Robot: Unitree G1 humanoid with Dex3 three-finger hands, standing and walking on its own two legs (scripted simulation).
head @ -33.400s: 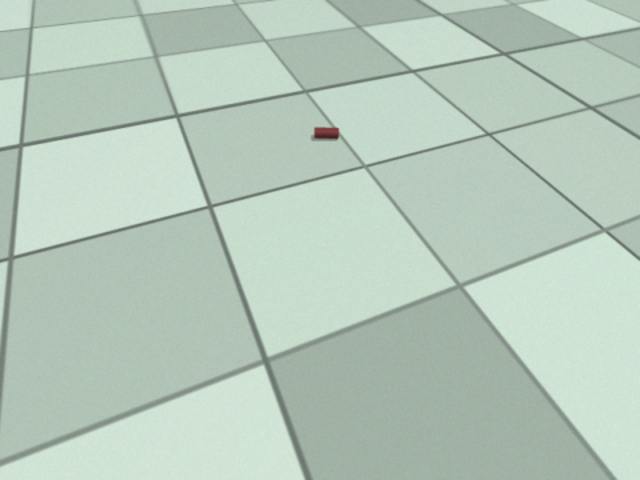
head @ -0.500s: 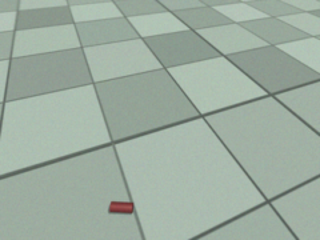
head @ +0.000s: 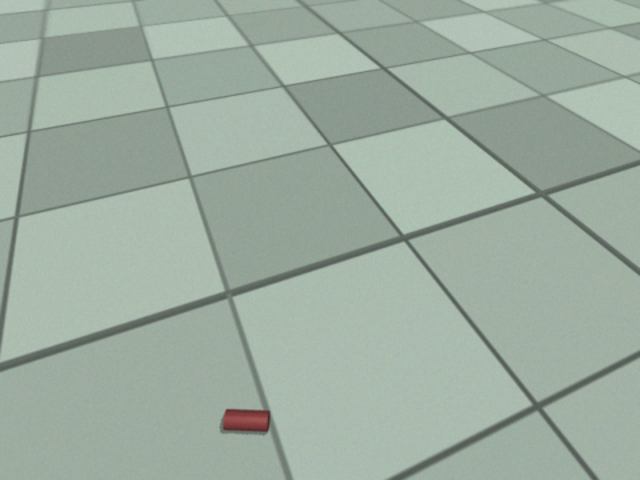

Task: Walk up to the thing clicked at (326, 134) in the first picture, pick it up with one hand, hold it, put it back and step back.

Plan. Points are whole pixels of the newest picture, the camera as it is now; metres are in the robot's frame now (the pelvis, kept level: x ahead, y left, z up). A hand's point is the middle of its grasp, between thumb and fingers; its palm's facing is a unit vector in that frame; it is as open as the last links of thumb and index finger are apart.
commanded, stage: stand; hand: left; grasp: from above
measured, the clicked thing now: (247, 420) +0.46 +0.22 -0.75
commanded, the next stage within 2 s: step back in 1.56 s
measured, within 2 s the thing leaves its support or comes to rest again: neither
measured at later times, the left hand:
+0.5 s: hand out of the picture +0.07 +0.24 -0.16, palm faces +0.01 -0.95 -0.33, open 7.4 cm
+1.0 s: hand out of the picture +0.10 +0.24 -0.16, palm faces +0.01 -0.94 -0.33, open 7.4 cm
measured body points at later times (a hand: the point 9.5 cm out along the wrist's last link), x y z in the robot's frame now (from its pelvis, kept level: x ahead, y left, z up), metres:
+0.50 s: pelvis +0.01 -0.01 +0.00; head +0.02 -0.01 +0.45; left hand +0.07 +0.28 -0.14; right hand +0.07 -0.30 -0.14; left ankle +0.04 +0.12 -0.74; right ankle +0.01 -0.13 -0.74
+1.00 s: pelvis +0.02 -0.01 +0.00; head +0.03 -0.01 +0.45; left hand +0.10 +0.29 -0.13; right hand +0.10 -0.30 -0.13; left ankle +0.04 +0.12 -0.74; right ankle +0.01 -0.13 -0.74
